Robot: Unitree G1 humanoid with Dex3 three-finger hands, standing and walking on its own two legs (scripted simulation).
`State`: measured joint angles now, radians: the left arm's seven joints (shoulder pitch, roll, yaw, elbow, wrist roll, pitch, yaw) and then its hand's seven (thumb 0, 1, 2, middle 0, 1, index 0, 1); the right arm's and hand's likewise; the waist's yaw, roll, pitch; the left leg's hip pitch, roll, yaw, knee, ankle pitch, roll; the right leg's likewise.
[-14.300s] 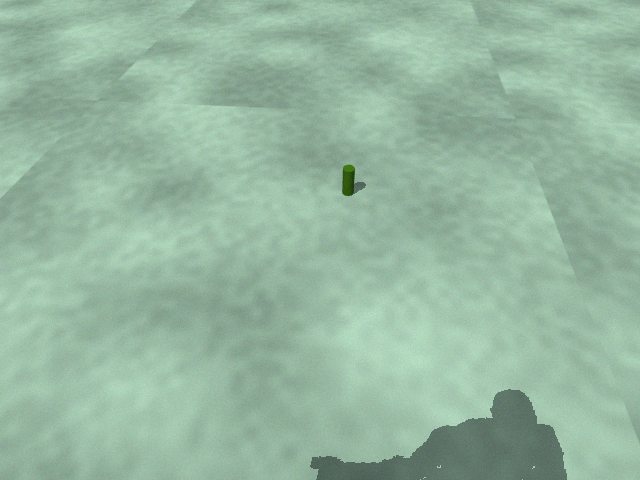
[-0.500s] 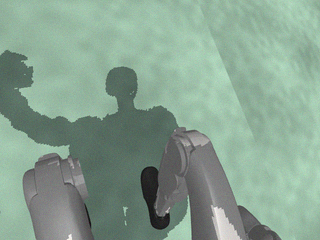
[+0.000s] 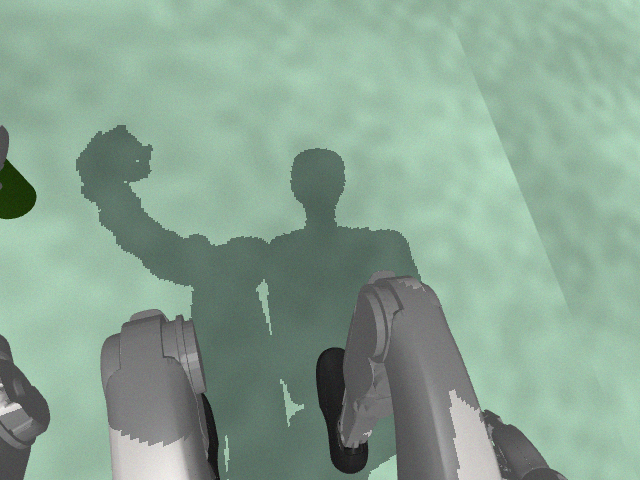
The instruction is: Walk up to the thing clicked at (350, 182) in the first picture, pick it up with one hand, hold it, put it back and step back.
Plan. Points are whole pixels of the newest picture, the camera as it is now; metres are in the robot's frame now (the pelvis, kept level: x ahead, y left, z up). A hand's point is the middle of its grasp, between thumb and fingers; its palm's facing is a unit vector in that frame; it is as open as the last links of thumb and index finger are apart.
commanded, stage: settle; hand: left
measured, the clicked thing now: out of the picture +0.48 +0.34 -0.10
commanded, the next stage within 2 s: lift in 0.78 s
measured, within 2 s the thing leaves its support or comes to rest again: neither
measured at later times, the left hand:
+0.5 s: hand out of the picture +0.50 +0.31 -0.01, palm faces +0.38 -0.93 -0.02, open 4.9 cm
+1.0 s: hand out of the picture +0.50 +0.31 +0.00, palm faces +0.37 -0.93 -0.02, open 4.9 cm
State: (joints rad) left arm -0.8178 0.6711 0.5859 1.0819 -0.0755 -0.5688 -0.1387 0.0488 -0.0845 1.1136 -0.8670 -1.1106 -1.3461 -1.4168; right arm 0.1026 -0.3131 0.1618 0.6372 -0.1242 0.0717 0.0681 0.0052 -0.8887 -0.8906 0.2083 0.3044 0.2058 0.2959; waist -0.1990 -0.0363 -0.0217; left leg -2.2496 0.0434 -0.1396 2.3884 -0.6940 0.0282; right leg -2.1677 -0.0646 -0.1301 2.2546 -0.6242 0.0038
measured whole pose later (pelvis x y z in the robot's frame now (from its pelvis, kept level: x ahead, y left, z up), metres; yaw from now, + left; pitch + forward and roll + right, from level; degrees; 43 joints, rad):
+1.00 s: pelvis +0.00 +0.00 +0.03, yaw +2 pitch +33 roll -8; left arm -0.89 0.63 0.58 1.14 -0.02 -0.55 -0.11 0.05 -0.08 1.10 -0.86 -1.12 -1.40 -1.48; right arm 0.16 -0.29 0.12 0.66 -0.11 0.05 0.06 0.01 -0.89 -0.89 0.21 0.30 0.21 0.30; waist -0.21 -0.01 -0.07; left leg -2.19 0.04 -0.10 2.28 -0.68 0.03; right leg -2.13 -0.07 -0.10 2.18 -0.62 0.00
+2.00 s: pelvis +0.04 +0.00 +0.25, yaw +6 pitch +25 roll -4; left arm -0.33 0.26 0.29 0.48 -0.14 -0.31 0.02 0.04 -0.05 1.07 -0.86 -1.11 -1.33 -1.42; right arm 0.17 -0.23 0.01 0.66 0.02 -0.04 -0.04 0.01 -0.89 -0.89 0.21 0.30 0.20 0.30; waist -0.06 0.02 -0.17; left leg -1.37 0.06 -0.04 1.54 -0.61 0.01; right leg -1.33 -0.04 -0.08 1.46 -0.56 0.01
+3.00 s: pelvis +0.08 +0.00 +0.38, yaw +8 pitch +9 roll -2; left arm -0.15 0.17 0.16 0.44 -0.13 -0.34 0.08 0.04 -0.05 1.07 -0.86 -1.11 -1.29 -1.36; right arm 0.23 -0.20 0.01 0.68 -0.01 -0.02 -0.05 0.01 -0.89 -0.89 0.21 0.30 0.20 0.30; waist -0.03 0.00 -0.06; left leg -0.68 0.05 0.00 0.97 -0.45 0.00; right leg -0.65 -0.03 -0.07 0.90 -0.41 0.01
